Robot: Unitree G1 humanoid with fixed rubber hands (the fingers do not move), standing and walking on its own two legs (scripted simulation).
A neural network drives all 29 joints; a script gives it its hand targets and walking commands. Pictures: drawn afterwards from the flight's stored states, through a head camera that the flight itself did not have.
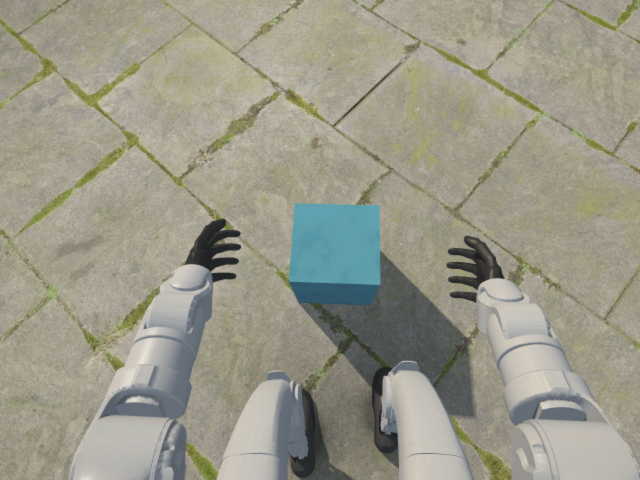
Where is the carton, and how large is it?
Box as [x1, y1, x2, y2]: [289, 203, 379, 304]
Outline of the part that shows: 295,203 289,282 298,302 370,304 379,286 379,205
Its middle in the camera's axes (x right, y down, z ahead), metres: +0.04 +0.04 +1.03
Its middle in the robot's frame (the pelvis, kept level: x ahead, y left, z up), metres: +0.54 +0.00 -0.57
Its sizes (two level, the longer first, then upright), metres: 0.210 0.200 0.250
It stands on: the floor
